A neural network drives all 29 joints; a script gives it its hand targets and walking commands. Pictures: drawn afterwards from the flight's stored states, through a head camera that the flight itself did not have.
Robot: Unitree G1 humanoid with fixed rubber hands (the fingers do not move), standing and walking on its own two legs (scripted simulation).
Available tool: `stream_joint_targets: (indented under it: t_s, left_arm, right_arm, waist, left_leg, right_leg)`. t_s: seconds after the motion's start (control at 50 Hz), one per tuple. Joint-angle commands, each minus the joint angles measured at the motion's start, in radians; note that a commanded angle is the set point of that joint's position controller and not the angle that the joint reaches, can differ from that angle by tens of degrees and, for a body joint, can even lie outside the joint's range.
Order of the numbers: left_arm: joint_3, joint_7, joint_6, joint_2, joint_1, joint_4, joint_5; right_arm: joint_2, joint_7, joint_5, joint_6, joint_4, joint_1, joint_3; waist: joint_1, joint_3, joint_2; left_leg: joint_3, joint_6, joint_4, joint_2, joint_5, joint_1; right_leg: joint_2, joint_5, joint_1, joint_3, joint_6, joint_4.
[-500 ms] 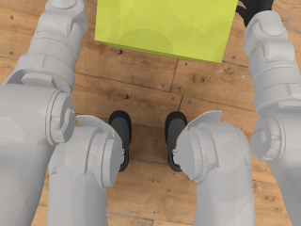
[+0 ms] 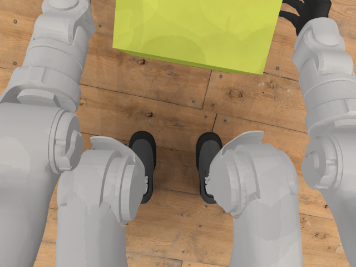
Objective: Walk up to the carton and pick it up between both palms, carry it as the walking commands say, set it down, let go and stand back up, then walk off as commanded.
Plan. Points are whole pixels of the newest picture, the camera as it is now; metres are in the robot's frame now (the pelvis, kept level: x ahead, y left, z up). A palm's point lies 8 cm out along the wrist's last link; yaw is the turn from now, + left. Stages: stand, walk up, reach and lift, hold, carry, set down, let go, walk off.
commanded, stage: set down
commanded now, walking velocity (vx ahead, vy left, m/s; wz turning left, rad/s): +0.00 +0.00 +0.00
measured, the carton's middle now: out of the picture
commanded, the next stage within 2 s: let go in 1.34 s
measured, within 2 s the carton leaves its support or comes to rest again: neither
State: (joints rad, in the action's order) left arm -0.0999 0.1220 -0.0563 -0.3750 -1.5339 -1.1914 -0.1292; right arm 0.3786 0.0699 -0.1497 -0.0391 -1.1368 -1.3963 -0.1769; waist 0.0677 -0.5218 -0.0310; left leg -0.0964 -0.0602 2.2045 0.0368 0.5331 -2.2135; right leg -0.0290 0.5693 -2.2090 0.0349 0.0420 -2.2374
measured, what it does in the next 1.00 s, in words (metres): rises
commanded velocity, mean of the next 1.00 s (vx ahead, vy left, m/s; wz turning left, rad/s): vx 0.00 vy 0.00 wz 0.00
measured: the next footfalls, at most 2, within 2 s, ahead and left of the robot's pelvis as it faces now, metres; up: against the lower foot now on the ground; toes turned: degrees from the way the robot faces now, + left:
none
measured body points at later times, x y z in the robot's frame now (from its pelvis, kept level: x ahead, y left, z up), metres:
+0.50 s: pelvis +0.00 +0.00 +0.06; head +0.35 -0.01 +0.32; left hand +0.58 +0.14 -0.07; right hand +0.53 -0.25 -0.08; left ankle +0.13 +0.09 -0.33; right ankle +0.12 -0.10 -0.33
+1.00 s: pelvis +0.01 +0.00 +0.18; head +0.35 -0.02 +0.46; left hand +0.58 +0.15 +0.07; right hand +0.53 -0.26 +0.07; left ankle +0.13 +0.09 -0.33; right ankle +0.12 -0.10 -0.33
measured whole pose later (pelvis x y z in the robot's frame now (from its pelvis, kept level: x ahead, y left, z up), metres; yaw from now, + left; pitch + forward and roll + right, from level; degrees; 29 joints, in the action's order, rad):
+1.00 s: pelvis +0.01 +0.00 +0.18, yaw -3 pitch +24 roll -1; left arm -0.16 0.11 -0.42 -0.39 -1.28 -0.60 -0.16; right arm 0.40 0.10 -0.19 -0.41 -0.69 -1.27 -0.18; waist 0.05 -0.52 0.00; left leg -0.01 -0.05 1.68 0.04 0.52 -1.57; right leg -0.08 0.52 -1.55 0.03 0.04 -1.66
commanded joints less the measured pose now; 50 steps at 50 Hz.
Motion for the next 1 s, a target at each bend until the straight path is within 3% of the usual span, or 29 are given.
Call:
stream_joint_targets:
  t_s: [0.0,0.06,0.08,0.1,0.14,0.2,0.22,0.24,0.3,0.32,0.36,0.42,0.46,0.52,0.54,0.56,0.6,0.62,0.64,0.66,0.72,0.76,0.78,0.82,0.84,0.86,0.88,0.92,0.98]
  left_arm:
    - [0.008,0.013,0.010,-0.190,-0.162,0.264,-0.106]
    - [0.026,0.021,-0.030,-0.160,-0.148,0.367,-0.139]
    - [0.024,0.025,-0.050,-0.183,-0.123,0.328,-0.132]
    - [0.015,0.027,-0.059,-0.175,-0.123,0.379,-0.130]
    - [-0.020,0.040,-0.084,-0.225,-0.120,0.433,-0.108]
    - [-0.014,0.044,-0.124,-0.210,-0.145,0.473,-0.103]
    - [-0.013,0.045,-0.135,-0.213,-0.158,0.539,-0.095]
    - [-0.008,0.044,-0.152,-0.226,-0.166,0.495,-0.101]
    - [-0.029,0.041,-0.174,-0.227,-0.136,0.475,-0.078]
    - [-0.042,0.040,-0.178,-0.230,-0.142,0.541,-0.069]
    - [-0.032,0.042,-0.196,-0.219,-0.137,0.556,-0.070]
    - [-0.066,0.041,-0.218,-0.243,-0.117,0.644,-0.058]
    - [-0.075,0.034,-0.237,-0.230,-0.115,0.606,-0.052]
    - [-0.091,0.035,-0.253,-0.238,-0.100,0.716,-0.023]
    - [-0.100,0.027,-0.263,-0.238,-0.084,0.614,-0.020]
    - [-0.103,0.022,-0.265,-0.249,-0.101,0.684,-0.016]
    - [-0.107,0.011,-0.276,-0.239,-0.043,0.664,-0.022]
    - [-0.102,0.007,-0.280,-0.234,-0.056,0.669,-0.022]
    - [-0.097,0.012,-0.283,-0.239,-0.066,0.740,-0.023]
    - [-0.122,0.013,-0.281,-0.257,-0.035,0.718,0.001]
    - [-0.126,0.010,-0.301,-0.260,-0.023,0.740,-0.009]
    - [-0.094,0.001,-0.307,-0.237,0.007,0.778,-0.030]
    - [-0.110,-0.003,-0.305,-0.255,0.013,0.768,-0.021]
    - [-0.098,-0.005,-0.321,-0.239,0.023,0.773,-0.028]
    - [-0.100,-0.005,-0.322,-0.245,0.022,0.814,-0.035]
    - [-0.094,-0.009,-0.326,-0.239,0.016,0.817,-0.032]
    - [-0.100,-0.009,-0.332,-0.260,0.015,0.799,-0.039]
    - [-0.102,-0.004,-0.337,-0.283,0.011,0.858,-0.022]
    - [-0.095,-0.012,-0.340,-0.263,0.029,0.784,-0.030]
  right_arm:
    - [0.231,0.040,-0.081,0.020,0.298,-0.270,-0.009]
    - [0.246,0.059,-0.091,-0.002,0.444,-0.264,0.003]
    - [0.237,0.058,-0.098,-0.025,0.416,-0.260,0.008]
    - [0.252,0.061,-0.081,-0.033,0.429,-0.241,-0.016]
    - [0.229,0.067,-0.099,-0.064,0.497,-0.240,0.012]
    - [0.223,0.075,-0.087,-0.111,0.446,-0.212,-0.006]
    - [0.252,0.078,-0.076,-0.122,0.520,-0.236,-0.027]
    - [0.218,0.073,-0.089,-0.142,0.482,-0.246,0.001]
    - [0.247,0.070,-0.045,-0.164,0.450,-0.214,-0.045]
    - [0.244,0.070,-0.066,-0.166,0.538,-0.241,-0.037]
    - [0.255,0.063,-0.064,-0.182,0.522,-0.227,-0.058]
    - [0.255,0.064,-0.074,-0.200,0.657,-0.235,-0.063]
    - [0.260,0.054,-0.051,-0.226,0.564,-0.199,-0.072]
    - [0.260,0.047,-0.070,-0.243,0.658,-0.196,-0.079]
    - [0.261,0.041,-0.065,-0.254,0.578,-0.178,-0.078]
    - [0.257,0.041,-0.056,-0.258,0.625,-0.177,-0.082]
    - [0.232,0.033,-0.064,-0.271,0.650,-0.156,-0.059]
    - [0.229,0.028,-0.063,-0.278,0.610,-0.130,-0.059]
    - [0.257,0.029,-0.057,-0.275,0.677,-0.149,-0.085]
    - [0.256,0.024,-0.075,-0.275,0.687,-0.149,-0.065]
    - [0.248,0.021,-0.071,-0.298,0.694,-0.119,-0.065]
    - [0.260,0.025,-0.069,-0.302,0.784,-0.112,-0.072]
    - [0.243,0.026,-0.072,-0.308,0.722,-0.079,-0.066]
    - [0.231,0.021,-0.088,-0.318,0.735,-0.064,-0.063]
    - [0.263,0.017,-0.083,-0.317,0.778,-0.083,-0.078]
    - [0.260,0.013,-0.088,-0.323,0.756,-0.087,-0.069]
    - [0.243,0.014,-0.099,-0.329,0.785,-0.095,-0.053]
    - [0.269,0.019,-0.099,-0.333,0.821,-0.088,-0.075]
    - [0.270,0.010,-0.080,-0.336,0.720,-0.060,-0.081]
  waist:
    - [0.011,1.663,0.038]
    - [0.040,1.852,-0.004]
    - [0.011,1.840,0.016]
    - [0.038,1.874,0.019]
    - [0.000,1.949,0.011]
    - [0.033,1.843,0.034]
    - [0.035,1.878,0.033]
    - [0.023,1.830,0.022]
    - [0.048,1.760,0.030]
    - [0.019,1.859,0.028]
    - [0.040,1.887,0.064]
    - [0.015,2.066,0.041]
    - [0.023,1.969,0.041]
    - [0.000,2.081,0.089]
    - [-0.007,1.986,0.082]
    - [-0.003,2.026,0.077]
    - [-0.024,2.076,0.051]
    - [-0.011,2.061,0.044]
    - [0.000,2.127,0.063]
    - [-0.044,2.137,0.076]
    - [-0.039,2.173,0.052]
    - [-0.011,2.238,0.037]
    - [-0.027,2.226,0.053]
    - [-0.031,2.203,0.069]
    - [-0.012,2.229,0.054]
    - [-0.038,2.208,0.079]
    - [-0.042,2.224,0.048]
    - [-0.039,2.287,0.074]
    - [-0.026,2.160,0.089]
  left_leg:
    - [0.136,0.044,-0.082,-0.004,-0.336,0.756]
    - [0.108,0.041,-0.106,0.010,-0.351,0.792]
    - [0.113,0.037,-0.128,0.007,-0.318,0.820]
    - [0.110,0.040,-0.140,0.013,-0.301,0.824]
    - [0.100,0.038,-0.166,0.009,-0.290,0.870]
    - [0.098,0.037,-0.219,0.015,-0.209,0.845]
    - [0.096,0.037,-0.234,0.018,-0.216,0.835]
    - [0.091,0.034,-0.253,0.016,-0.185,0.839]
    - [0.101,0.033,-0.304,0.016,-0.130,0.834]
    - [0.110,0.024,-0.310,0.019,-0.176,0.908]
    - [0.113,0.030,-0.346,0.025,-0.203,0.953]
    - [0.117,0.025,-0.369,0.031,-0.276,1.032]
    - [0.108,0.029,-0.402,0.036,-0.248,0.993]
    - [0.121,0.026,-0.450,0.033,-0.291,1.122]
    - [0.110,0.032,-0.456,0.035,-0.256,1.065]
    - [0.106,0.030,-0.477,0.039,-0.272,1.075]
    - [0.106,0.028,-0.502,0.037,-0.314,1.100]
    - [0.114,0.030,-0.517,0.038,-0.296,1.083]
    - [0.112,0.032,-0.544,0.040,-0.329,1.163]
    - [0.106,0.033,-0.536,0.039,-0.363,1.184]
    - [0.108,0.037,-0.581,0.042,-0.374,1.212]
    - [0.101,0.037,-0.600,0.050,-0.431,1.247]
    - [0.109,0.040,-0.609,0.049,-0.441,1.249]
    - [0.119,0.038,-0.666,0.048,-0.465,1.296]
    - [0.117,0.039,-0.676,0.055,-0.464,1.333]
    - [0.106,0.048,-0.692,0.049,-0.459,1.326]
    - [0.117,0.038,-0.714,0.046,-0.456,1.357]
    - [0.111,0.047,-0.746,0.047,-0.484,1.412]
    - [0.113,0.049,-0.806,0.043,-0.453,1.400]
  right_leg:
    - [0.016,-0.382,0.670,-0.044,-0.045,0.174]
    - [0.002,-0.443,0.821,-0.021,-0.037,0.207]
    - [0.004,-0.392,0.791,-0.018,-0.041,0.210]
    - [0.001,-0.380,0.795,-0.013,-0.035,0.228]
    - [-0.005,-0.381,0.862,-0.017,-0.034,0.251]
    - [-0.013,-0.293,0.816,-0.016,-0.028,0.309]
    - [-0.018,-0.313,0.862,-0.020,-0.026,0.326]
    - [-0.018,-0.271,0.856,-0.019,-0.031,0.351]
    - [-0.021,-0.207,0.816,-0.012,-0.029,0.391]
    - [-0.022,-0.242,0.865,-0.017,-0.032,0.383]
    - [-0.032,-0.264,0.855,-0.007,-0.028,0.419]
    - [-0.040,-0.357,0.973,-0.014,-0.026,0.440]
    - [-0.041,-0.307,0.939,-0.022,-0.029,0.489]
    - [-0.048,-0.327,0.956,-0.022,-0.021,0.527]
    - [-0.046,-0.292,0.919,-0.023,-0.024,0.543]
    - [-0.050,-0.318,0.987,-0.031,-0.023,0.573]
    - [-0.055,-0.363,1.042,-0.029,-0.027,0.588]
    - [-0.055,-0.357,1.036,-0.023,-0.024,0.593]
    - [-0.064,-0.380,1.068,-0.014,-0.027,0.611]
    - [-0.062,-0.395,1.051,-0.021,-0.028,0.609]
    - [-0.064,-0.419,1.132,-0.023,-0.028,0.655]
    - [-0.072,-0.492,1.227,-0.025,-0.029,0.688]
    - [-0.071,-0.507,1.218,-0.038,-0.031,0.693]
    - [-0.072,-0.526,1.241,-0.035,-0.031,0.733]
    - [-0.073,-0.532,1.262,-0.030,-0.034,0.746]
    - [-0.069,-0.514,1.250,-0.035,-0.033,0.762]
    - [-0.069,-0.512,1.263,-0.033,-0.038,0.774]
    - [-0.070,-0.554,1.329,-0.041,-0.035,0.814]
    - [-0.065,-0.528,1.323,-0.049,-0.039,0.872]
